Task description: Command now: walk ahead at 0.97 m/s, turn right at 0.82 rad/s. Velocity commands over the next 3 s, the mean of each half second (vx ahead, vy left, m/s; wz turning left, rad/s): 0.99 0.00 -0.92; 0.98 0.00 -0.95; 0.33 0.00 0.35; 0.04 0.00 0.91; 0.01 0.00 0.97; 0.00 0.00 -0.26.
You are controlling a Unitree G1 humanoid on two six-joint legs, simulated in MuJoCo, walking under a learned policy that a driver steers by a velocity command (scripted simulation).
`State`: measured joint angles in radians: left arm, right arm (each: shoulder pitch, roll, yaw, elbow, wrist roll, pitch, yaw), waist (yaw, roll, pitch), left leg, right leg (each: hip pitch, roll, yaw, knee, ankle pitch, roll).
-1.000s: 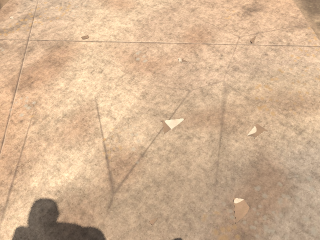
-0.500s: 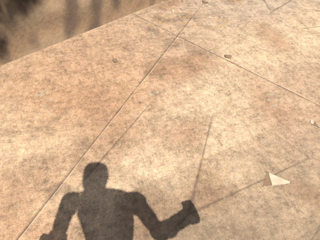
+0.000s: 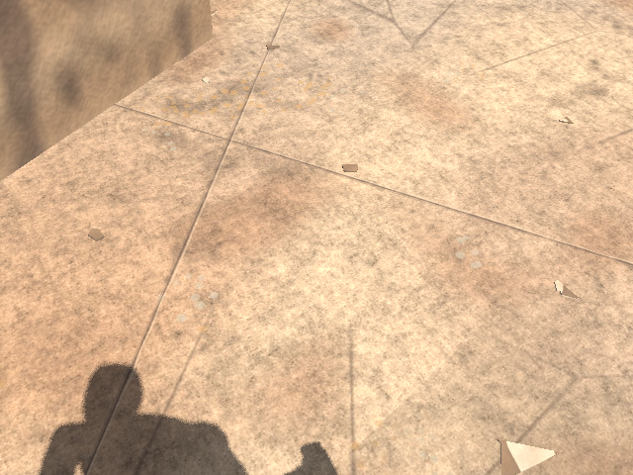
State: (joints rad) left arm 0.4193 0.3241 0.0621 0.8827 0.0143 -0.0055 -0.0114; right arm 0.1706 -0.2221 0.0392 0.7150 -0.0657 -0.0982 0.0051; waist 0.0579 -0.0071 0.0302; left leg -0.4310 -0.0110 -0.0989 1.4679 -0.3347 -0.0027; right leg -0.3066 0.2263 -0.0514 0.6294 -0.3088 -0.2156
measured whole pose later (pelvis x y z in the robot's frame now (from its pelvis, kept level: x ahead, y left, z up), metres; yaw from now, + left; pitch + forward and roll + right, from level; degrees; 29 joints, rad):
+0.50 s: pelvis +0.45 +0.04 +0.02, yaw -27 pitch +2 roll +3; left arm 0.11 0.38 0.07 0.66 0.03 0.00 -0.07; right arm 0.42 -0.34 -0.06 0.82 -0.03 -0.09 0.00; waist -0.04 -0.06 0.01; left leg -0.11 0.02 0.16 0.38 -0.30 -0.03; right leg -0.72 -0.04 -0.01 1.29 -0.21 -0.10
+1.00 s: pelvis +0.82 -0.22 +0.02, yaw -55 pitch +1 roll -1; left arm 0.46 0.32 0.07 0.83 0.00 -0.06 -0.01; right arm 0.04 -0.27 0.01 0.57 -0.05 -0.06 0.02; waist 0.07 0.00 0.05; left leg -0.72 0.14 -0.09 0.80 -0.08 -0.06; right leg -0.03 0.22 0.15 0.36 -0.32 -0.17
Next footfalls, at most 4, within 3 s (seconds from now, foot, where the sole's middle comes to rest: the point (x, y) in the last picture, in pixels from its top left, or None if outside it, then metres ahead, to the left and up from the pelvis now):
0.28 left None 0.48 0.18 -0.75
0.74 right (419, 369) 0.76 -0.19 -0.75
1.12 left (492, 246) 1.15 -0.41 -0.75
1.62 right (556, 280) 1.05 -0.56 -0.75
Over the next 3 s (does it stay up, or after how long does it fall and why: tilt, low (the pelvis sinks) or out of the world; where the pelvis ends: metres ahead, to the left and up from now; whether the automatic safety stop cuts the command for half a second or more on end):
stays up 1.04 -0.41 0.03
